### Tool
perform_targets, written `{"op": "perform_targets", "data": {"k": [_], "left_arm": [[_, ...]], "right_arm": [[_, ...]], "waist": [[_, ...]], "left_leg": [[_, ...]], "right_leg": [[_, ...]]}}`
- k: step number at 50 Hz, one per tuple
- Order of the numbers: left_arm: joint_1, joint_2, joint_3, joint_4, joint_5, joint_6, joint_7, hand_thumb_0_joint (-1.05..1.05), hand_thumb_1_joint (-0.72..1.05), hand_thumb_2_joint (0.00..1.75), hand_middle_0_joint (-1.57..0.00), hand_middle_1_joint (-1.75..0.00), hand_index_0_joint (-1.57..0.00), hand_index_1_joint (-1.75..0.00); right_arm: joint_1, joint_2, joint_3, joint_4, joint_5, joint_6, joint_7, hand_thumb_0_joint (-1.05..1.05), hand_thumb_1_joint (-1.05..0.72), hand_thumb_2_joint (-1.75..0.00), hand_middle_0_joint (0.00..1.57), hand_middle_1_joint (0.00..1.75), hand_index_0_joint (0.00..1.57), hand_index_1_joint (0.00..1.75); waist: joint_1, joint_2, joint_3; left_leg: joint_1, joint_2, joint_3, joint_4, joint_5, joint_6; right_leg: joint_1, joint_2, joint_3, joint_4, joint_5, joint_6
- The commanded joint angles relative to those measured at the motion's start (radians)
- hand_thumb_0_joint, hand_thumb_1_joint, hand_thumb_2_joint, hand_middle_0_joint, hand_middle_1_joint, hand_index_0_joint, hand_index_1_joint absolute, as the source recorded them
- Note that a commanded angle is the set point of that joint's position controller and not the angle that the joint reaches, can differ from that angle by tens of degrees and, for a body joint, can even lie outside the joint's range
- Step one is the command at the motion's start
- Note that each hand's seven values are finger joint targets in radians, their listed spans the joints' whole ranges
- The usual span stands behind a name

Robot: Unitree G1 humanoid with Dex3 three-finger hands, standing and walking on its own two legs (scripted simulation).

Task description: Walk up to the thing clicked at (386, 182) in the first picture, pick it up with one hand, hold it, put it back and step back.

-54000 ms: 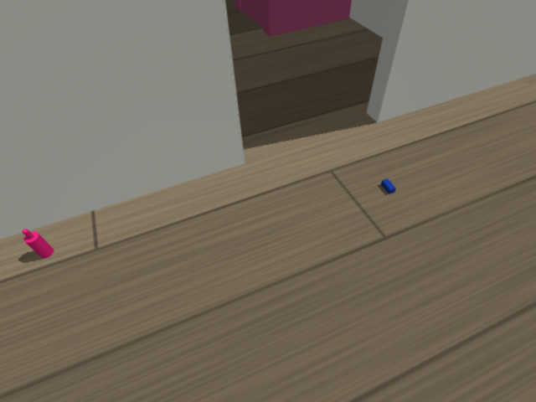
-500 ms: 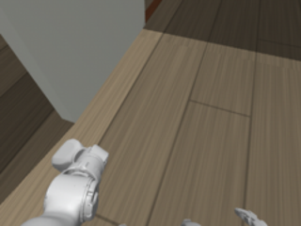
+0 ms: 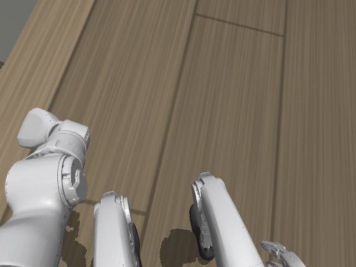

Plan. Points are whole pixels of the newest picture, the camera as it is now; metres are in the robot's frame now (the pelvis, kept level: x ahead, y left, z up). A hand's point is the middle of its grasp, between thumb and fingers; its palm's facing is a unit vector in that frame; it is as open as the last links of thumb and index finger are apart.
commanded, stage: crouch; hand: left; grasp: from above
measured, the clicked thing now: (60, 131) +0.47 +0.24 -0.15
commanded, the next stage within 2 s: lower in 1.12 s
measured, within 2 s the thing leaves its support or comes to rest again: neither
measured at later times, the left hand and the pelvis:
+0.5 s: hand (79, 142) +0.48 +0.23 -0.27, palm faces -0.16 -0.41 -0.90, open 9.8 cm; pelvis +0.00 +0.00 -0.13, yaw -1 degrees
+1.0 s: hand (84, 144) +0.48 +0.23 -0.33, palm faces -0.15 -0.41 -0.90, open 9.8 cm; pelvis -0.01 +0.00 -0.17, yaw -3 degrees
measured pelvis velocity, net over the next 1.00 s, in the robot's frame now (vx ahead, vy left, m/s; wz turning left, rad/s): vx -0.01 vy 0.00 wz -0.06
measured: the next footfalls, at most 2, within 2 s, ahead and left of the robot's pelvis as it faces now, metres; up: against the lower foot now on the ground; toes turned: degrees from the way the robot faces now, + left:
none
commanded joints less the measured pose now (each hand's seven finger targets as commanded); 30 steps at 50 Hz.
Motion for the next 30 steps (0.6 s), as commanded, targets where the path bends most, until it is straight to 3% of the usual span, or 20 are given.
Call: {"op": "perform_targets", "data": {"k": [1,3,6,9,16,21,23,25,26,27,30], "left_arm": [[-0.427,0.236,0.008,-0.087,0.027,0.008,0.038,0.00,0.83,0.53,-1.26,-0.40,-1.24,-0.42],[-0.435,0.216,0.012,-0.053,0.017,0.008,0.039,0.00,0.81,0.50,-1.24,-0.35,-1.23,-0.37],[-0.452,0.233,0.028,-0.029,0.011,0.000,0.027,0.00,0.75,0.48,-1.20,-0.35,-1.19,-0.37],[-0.469,0.248,0.030,-0.018,0.027,-0.008,0.012,0.00,0.75,0.49,-1.19,-0.38,-1.18,-0.40],[-0.514,0.329,0.027,-0.035,0.130,-0.018,-0.001,0.00,0.82,0.44,-1.23,-0.39,-1.24,-0.40],[-0.490,0.351,0.042,-0.038,0.141,-0.041,-0.016,0.00,0.78,0.43,-1.21,-0.36,-1.21,-0.37],[-0.502,0.348,0.040,-0.030,0.144,-0.050,-0.030,0.00,0.78,0.42,-1.21,-0.37,-1.21,-0.37],[-0.491,0.359,0.050,-0.014,0.143,-0.063,-0.028,0.00,0.77,0.42,-1.21,-0.35,-1.21,-0.36],[-0.490,0.348,0.044,0.004,0.148,-0.066,-0.031,0.00,0.79,0.40,-1.21,-0.37,-1.21,-0.37],[-0.503,0.378,0.051,-0.018,0.151,-0.071,-0.034,0.00,0.78,0.44,-1.21,-0.37,-1.21,-0.38],[-0.506,0.379,0.062,0.033,0.147,-0.074,-0.022,0.00,0.82,0.44,-1.22,-0.39,-1.22,-0.39]], "right_arm": [[0.183,-0.243,-0.068,-0.035,0.004,-0.015,0.006,0.00,-0.90,-0.90,0.20,0.30,0.20,0.30],[0.198,-0.243,-0.071,-0.036,0.002,-0.018,0.015,0.00,-0.90,-0.90,0.20,0.30,0.20,0.30],[0.225,-0.248,-0.071,-0.025,0.001,-0.017,0.025,0.00,-0.90,-0.90,0.20,0.30,0.20,0.30],[0.247,-0.258,-0.070,-0.020,-0.005,-0.018,0.039,0.00,-0.90,-0.90,0.20,0.30,0.20,0.30],[0.267,-0.298,-0.076,-0.031,-0.006,-0.021,0.069,0.00,-0.91,-0.90,0.20,0.30,0.20,0.30],[0.292,-0.294,-0.078,-0.042,-0.009,-0.025,0.088,0.00,-0.91,-0.90,0.20,0.30,0.20,0.30],[0.296,-0.291,-0.075,-0.035,-0.021,-0.029,0.097,0.00,-0.91,-0.90,0.20,0.30,0.20,0.30],[0.307,-0.303,-0.081,-0.036,-0.015,-0.029,0.098,0.00,-0.90,-0.90,0.20,0.30,0.20,0.30],[0.308,-0.293,-0.077,-0.033,-0.022,-0.031,0.100,0.00,-0.91,-0.90,0.20,0.30,0.20,0.30],[0.308,-0.304,-0.076,-0.029,-0.024,-0.032,0.102,0.00,-0.91,-0.90,0.20,0.30,0.20,0.30],[0.323,-0.303,-0.062,-0.031,-0.033,-0.036,0.106,0.00,-0.90,-0.90,0.20,0.30,0.20,0.30]], "waist": [[-0.026,0.167,-0.725],[-0.047,0.147,-0.704],[-0.073,0.135,-0.658],[-0.088,0.144,-0.627],[-0.084,0.255,-0.654],[-0.076,0.273,-0.689],[-0.101,0.239,-0.665],[-0.089,0.233,-0.677],[-0.107,0.203,-0.655],[-0.107,0.203,-0.661],[-0.125,0.167,-0.622]], "left_leg": [[0.414,-0.036,0.050,-0.110,0.102,0.002],[0.327,-0.039,0.058,-0.057,0.096,0.011],[0.256,-0.042,0.060,0.004,0.102,0.016],[0.226,-0.045,0.059,0.039,0.106,0.017],[0.201,-0.041,0.051,0.119,0.106,0.014],[0.151,-0.041,0.069,0.176,0.149,0.018],[0.122,-0.041,0.072,0.207,0.127,0.024],[0.087,-0.042,0.075,0.220,0.124,0.029],[0.053,-0.044,0.078,0.240,0.110,0.034],[0.057,-0.044,0.078,0.247,0.114,0.035],[0.015,-0.045,0.074,0.275,0.114,0.041]], "right_leg": [[0.260,0.027,-0.071,-0.151,0.092,-0.036],[0.230,0.031,-0.067,-0.124,0.081,-0.031],[0.167,0.031,-0.067,-0.079,0.088,-0.026],[0.120,0.030,-0.077,-0.029,0.101,-0.029],[0.025,0.025,-0.095,0.104,0.126,-0.041],[0.058,0.030,-0.096,0.153,0.172,-0.034],[0.047,0.031,-0.101,0.164,0.149,-0.031],[0.060,0.033,-0.096,0.172,0.149,-0.028],[0.057,0.033,-0.095,0.174,0.137,-0.024],[0.055,0.032,-0.096,0.180,0.137,-0.024],[0.053,0.033,-0.097,0.192,0.145,-0.020]]}}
